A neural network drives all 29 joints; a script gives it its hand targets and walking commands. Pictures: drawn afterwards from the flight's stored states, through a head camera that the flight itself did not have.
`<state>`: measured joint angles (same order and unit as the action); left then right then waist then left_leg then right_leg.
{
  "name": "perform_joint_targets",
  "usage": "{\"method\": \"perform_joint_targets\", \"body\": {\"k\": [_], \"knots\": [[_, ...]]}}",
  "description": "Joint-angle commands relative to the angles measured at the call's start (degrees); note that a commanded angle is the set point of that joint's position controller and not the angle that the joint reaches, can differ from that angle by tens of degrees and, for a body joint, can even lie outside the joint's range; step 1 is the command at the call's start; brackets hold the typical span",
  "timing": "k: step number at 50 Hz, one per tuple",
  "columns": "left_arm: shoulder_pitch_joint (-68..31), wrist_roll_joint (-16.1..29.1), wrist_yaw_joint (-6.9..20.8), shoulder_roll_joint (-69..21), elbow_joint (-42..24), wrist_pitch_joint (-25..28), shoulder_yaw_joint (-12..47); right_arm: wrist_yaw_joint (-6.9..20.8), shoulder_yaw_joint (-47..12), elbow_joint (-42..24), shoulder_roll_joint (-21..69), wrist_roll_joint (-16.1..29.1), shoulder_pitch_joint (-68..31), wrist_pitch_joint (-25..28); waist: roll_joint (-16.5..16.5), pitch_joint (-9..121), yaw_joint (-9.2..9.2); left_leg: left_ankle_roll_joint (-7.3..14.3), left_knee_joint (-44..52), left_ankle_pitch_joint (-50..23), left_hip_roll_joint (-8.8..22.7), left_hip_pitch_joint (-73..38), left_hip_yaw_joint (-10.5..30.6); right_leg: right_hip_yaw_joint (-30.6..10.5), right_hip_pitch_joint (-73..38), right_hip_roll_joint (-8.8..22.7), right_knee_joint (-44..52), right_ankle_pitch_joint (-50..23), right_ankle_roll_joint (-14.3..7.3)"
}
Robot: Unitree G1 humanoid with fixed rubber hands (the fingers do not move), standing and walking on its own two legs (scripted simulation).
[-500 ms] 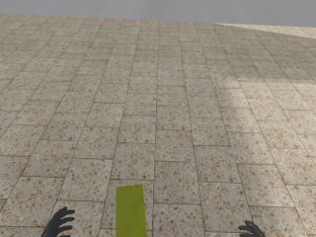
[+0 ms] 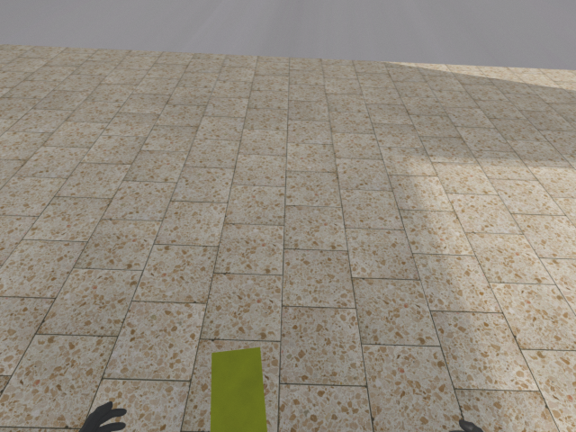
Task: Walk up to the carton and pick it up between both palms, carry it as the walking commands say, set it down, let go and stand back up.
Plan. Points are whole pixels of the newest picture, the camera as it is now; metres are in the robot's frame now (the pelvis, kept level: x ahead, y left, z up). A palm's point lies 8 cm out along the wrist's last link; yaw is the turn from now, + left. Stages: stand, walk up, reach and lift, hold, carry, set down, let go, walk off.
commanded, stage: stand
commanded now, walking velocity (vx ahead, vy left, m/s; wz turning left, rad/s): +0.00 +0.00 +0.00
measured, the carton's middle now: (239, 409) +0.37 +0.12 -0.67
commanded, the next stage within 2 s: none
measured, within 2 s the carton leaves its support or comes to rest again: neither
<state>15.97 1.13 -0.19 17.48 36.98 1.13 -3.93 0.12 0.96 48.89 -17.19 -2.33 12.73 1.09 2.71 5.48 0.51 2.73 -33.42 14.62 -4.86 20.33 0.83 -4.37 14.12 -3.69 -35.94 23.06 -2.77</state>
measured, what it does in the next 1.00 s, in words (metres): stands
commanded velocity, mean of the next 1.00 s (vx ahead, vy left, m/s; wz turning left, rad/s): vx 0.00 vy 0.00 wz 0.00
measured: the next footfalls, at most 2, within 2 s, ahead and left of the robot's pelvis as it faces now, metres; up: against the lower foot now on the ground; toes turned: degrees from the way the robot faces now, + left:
none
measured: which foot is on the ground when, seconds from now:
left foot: down 0.00-1.00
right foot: down 0.00-1.00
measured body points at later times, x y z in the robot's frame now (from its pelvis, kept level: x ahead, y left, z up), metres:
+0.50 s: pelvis -0.02 +0.01 +0.00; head -0.05 +0.03 +0.45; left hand +0.10 +0.29 -0.11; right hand +0.07 -0.28 -0.11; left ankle +0.03 +0.09 -0.73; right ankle -0.05 -0.09 -0.73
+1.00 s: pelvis -0.03 +0.02 +0.00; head -0.06 +0.05 +0.45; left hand +0.05 +0.31 -0.12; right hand +0.04 -0.27 -0.10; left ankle +0.03 +0.09 -0.73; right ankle -0.05 -0.09 -0.73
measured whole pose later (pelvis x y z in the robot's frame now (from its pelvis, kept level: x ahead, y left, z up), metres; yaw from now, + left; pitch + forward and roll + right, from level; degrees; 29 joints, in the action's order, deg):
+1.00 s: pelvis -0.03 +0.02 +0.00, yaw +0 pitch +0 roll -1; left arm 17.6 1.1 -0.2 18.0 47.8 1.9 -3.9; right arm 0.1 1.0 57.7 -17.8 -1.6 12.7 2.4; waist 2.7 4.8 0.5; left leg 4.4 -30.6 10.2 -4.9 20.3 0.8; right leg -4.4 13.7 -3.4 -32.1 18.4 -1.1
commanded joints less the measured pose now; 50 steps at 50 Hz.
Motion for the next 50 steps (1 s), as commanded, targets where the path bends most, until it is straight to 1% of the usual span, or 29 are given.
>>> {"method": "perform_joint_targets", "body": {"k": [1,5,6,8,9,10,11,12,13,16,19,21,23,25,30,31,34,36,37,38,39,40,42,44,45,46,48,49,50], "knots": [[-3.7,-3.1,-1.8,11.2,-0.5,2.5,-1.6,-0.8,3.5,-3.6,-10.4,0.5,-4.7,1.6,1.9,0.6,0.53,1.5,2.3,-10.0,7.9,-8.9,8.9,-11.0,-0.2,8.3,13.6,-16.8,2.4],[-4.1,-3.3,-1.6,11.3,0.5,2.5,-1.5,-0.8,3.3,-2.0,-11.0,0.6,-4.6,2.0,0.7,0.3,0.65,1.8,4.1,-8.7,8.7,-10.2,10.3,-10.6,1.5,8.0,13.3,-11.0,0.8],[-3.8,-3.1,-1.5,10.9,0.6,2.5,-1.4,-0.8,3.4,-2.0,-11.4,0.5,-4.8,2.1,-0.1,-0.8,0.46,2.2,4.0,-9.2,8.8,-9.0,10.8,-10.6,1.7,7.7,13.4,-11.3,1.1],[-3.5,-3.1,-1.4,10.8,1.2,2.5,-1.3,-0.9,3.3,-1.6,-11.2,0.5,-5.1,2.2,0.8,0.1,0.39,2.0,4.3,-9.0,9.2,-9.3,11.0,-10.0,0.6,7.7,13.2,-11.5,0.8],[-3.2,-3.0,-1.4,10.9,1.6,2.7,-1.2,-0.9,3.2,-1.1,-11.7,0.7,-4.8,2.3,-0.1,-0.5,0.37,2.0,4.7,-9.4,9.3,-9.3,11.4,-10.3,0.9,7.8,13.0,-11.4,0.7],[-3.2,-3.0,-1.5,10.8,1.9,2.7,-1.4,-0.8,3.3,-0.9,-11.7,0.8,-5.0,2.3,0.4,0.0,0.12,2.2,4.8,-9.0,9.0,-9.9,11.3,-10.5,0.7,7.8,13.7,-12.0,1.1],[-3.9,-3.0,-1.5,11.1,2.2,2.6,-1.3,-0.8,3.3,-0.5,-11.8,0.7,-5.4,2.3,-0.3,-0.7,0.61,1.9,5.5,-8.6,8.9,-9.4,11.4,-10.4,0.8,7.8,13.9,-11.0,0.9],[-3.5,-2.9,-1.4,10.8,2.4,2.6,-1.3,-0.9,3.2,-0.4,-11.6,0.6,-5.1,2.4,0.3,-1.4,0.43,2.1,5.5,-8.2,9.1,-9.2,11.7,-10.5,1.2,7.6,13.8,-10.1,1.0],[-3.6,-3.0,-1.5,10.7,2.6,2.7,-1.2,-0.9,3.1,0.1,-11.7,0.4,-4.9,2.4,-0.6,-1.0,0.12,2.1,5.7,-8.7,9.2,-9.2,11.9,-10.1,0.8,7.6,13.7,-10.2,0.9],[-3.1,-2.9,-1.3,11.1,3.6,2.6,-1.3,-0.8,3.1,0.7,-12.1,0.8,-4.9,2.5,-0.6,-2.7,0.35,2.2,6.4,-8.0,9.5,-8.9,12.5,-9.8,1.5,7.3,13.5,-9.8,0.5],[-3.0,-3.0,-1.4,10.7,4.3,2.6,-1.2,-0.9,3.0,0.8,-12.1,0.8,-5.6,2.6,-1.0,-2.2,-0.20,2.6,7.1,-6.7,9.9,-8.9,13.5,-9.6,0.9,7.5,13.5,-8.7,0.3],[-2.8,-2.8,-1.3,10.6,5.0,2.6,-0.9,-0.8,3.0,1.5,-12.1,0.8,-5.4,2.6,-0.5,-2.7,-0.18,2.6,7.3,-6.4,9.6,-8.3,13.0,-10.0,0.5,7.6,14.7,-8.2,0.5],[-3.4,-3.0,-1.3,10.9,5.2,2.8,-0.9,-0.8,3.0,1.7,-12.1,0.9,-5.5,2.7,-1.3,-4.2,0.19,2.3,7.7,-6.1,9.4,-7.8,13.1,-10.3,1.3,7.6,14.7,-7.5,0.5],[-3.5,-2.9,-1.3,11.2,5.9,2.6,-1.0,-0.9,2.9,2.3,-12.0,0.8,-5.1,2.6,-0.4,-4.2,0.52,2.4,7.7,-5.6,9.4,-8.4,13.1,-10.2,1.8,7.5,15.1,-7.1,0.2],[-2.7,-2.6,-1.2,11.3,7.4,2.5,-0.9,-0.8,2.7,3.4,-12.2,1.1,-4.9,2.7,-1.5,-4.8,0.06,2.6,9.5,-4.7,10.0,-8.1,13.9,-9.4,1.5,7.2,14.6,-6.8,0.2],[-2.6,-2.8,-1.2,11.3,7.7,2.4,-1.1,-0.8,2.8,3.5,-12.4,0.9,-4.9,2.8,-2.6,-5.2,0.12,2.6,9.7,-4.1,9.9,-7.7,13.9,-9.2,1.7,7.0,14.7,-6.3,0.2],[-1.5,-2.5,-1.0,11.5,8.6,2.3,-1.1,-0.7,2.7,3.6,-13.2,0.9,-5.9,2.6,-3.2,-5.2,-0.51,2.5,12.3,3.0,10.5,-6.4,15.3,-8.2,0.7,6.4,14.3,-4.3,0.4],[-1.5,-2.7,-1.1,11.3,8.7,2.3,-1.0,-0.7,2.8,4.0,-13.0,1.0,-5.8,2.5,-2.0,-5.3,-0.65,2.3,13.0,5.4,10.5,-6.1,15.6,-8.5,0.5,6.4,14.6,-3.7,0.2],[-1.2,-2.6,-1.0,11.5,9.3,2.3,-1.1,-0.7,2.8,4.3,-13.3,1.0,-5.2,2.5,-3.1,-6.2,-0.39,2.0,13.6,6.0,10.2,-5.8,15.3,-8.5,1.0,6.3,14.6,-3.5,0.1],[-1.1,-2.8,-1.1,11.4,9.5,2.2,-1.1,-0.6,3.1,4.6,-13.2,0.8,-5.4,2.6,-2.9,-6.8,-0.28,2.1,13.8,6.6,10.6,-6.0,15.5,-8.2,1.8,6.4,14.9,-3.4,0.1],[-1.1,-2.8,-1.0,11.5,9.4,2.2,-1.1,-0.7,2.8,4.7,-12.9,1.0,-5.2,2.6,-3.9,-6.1,-0.11,2.1,13.7,5.8,10.3,-6.3,15.1,-8.3,1.4,6.5,14.6,-3.6,0.0],[-1.0,-2.7,-1.0,11.5,9.6,2.4,-1.1,-0.7,2.8,4.7,-12.9,0.9,-6.0,2.7,-3.1,-6.7,-0.74,2.3,13.3,4.7,10.4,-5.8,15.3,-8.5,1.2,6.7,15.0,-4.9,0.0],[-1.4,-2.8,-1.1,11.5,9.8,2.4,-1.0,-0.7,2.7,4.9,-12.8,1.1,-5.0,2.7,-1.4,-4.8,-0.08,2.2,12.2,1.3,10.0,-7.7,14.6,-8.9,0.4,7.2,15.4,-5.9,0.0],[-0.8,-2.4,-1.2,11.4,10.2,2.7,-0.8,-0.7,2.5,5.2,-12.4,1.1,-5.5,2.7,-2.3,-4.8,-0.48,2.3,11.8,-1.5,10.2,-8.1,14.3,-8.9,0.3,7.5,15.8,-7.1,0.1],[-1.6,-2.6,-1.3,11.7,10.2,2.7,-0.7,-0.6,2.6,5.1,-12.7,1.2,-5.5,2.7,-2.1,-4.6,0.29,2.3,10.8,-4.1,10.0,-8.6,13.6,-9.4,0.2,7.9,16.2,-8.6,0.1],[-1.9,-2.5,-1.3,11.8,10.1,2.6,-0.7,-0.7,2.7,5.1,-12.8,1.2,-5.4,2.6,-1.1,-3.7,0.29,2.0,10.9,-4.7,9.8,-9.0,13.3,-9.1,-0.6,7.8,16.2,-8.6,0.2],[-1.8,-2.5,-1.4,11.6,10.4,2.6,-0.6,-0.8,2.6,5.4,-12.8,1.3,-5.6,2.7,-1.8,-3.4,-0.03,2.4,10.8,-6.7,10.2,-9.4,13.5,-9.0,-0.6,7.9,15.7,-9.0,0.3],[-2.2,-2.5,-1.4,11.7,10.5,2.4,-0.5,-0.8,2.5,5.3,-12.9,1.4,-5.9,2.6,-1.7,-3.1,0.32,2.1,11.0,-6.3,10.0,-9.4,13.3,-8.6,-1.0,7.7,15.8,-9.3,0.4],[-1.7,-2.3,-1.4,11.8,10.7,2.4,-0.5,-0.8,2.4,5.7,-12.7,1.4,-5.4,2.6,-2.4,-2.7,0.01,2.0,11.3,-5.8,10.1,-9.5,13.3,-8.6,-1.6,7.8,15.7,-8.7,0.4]]}}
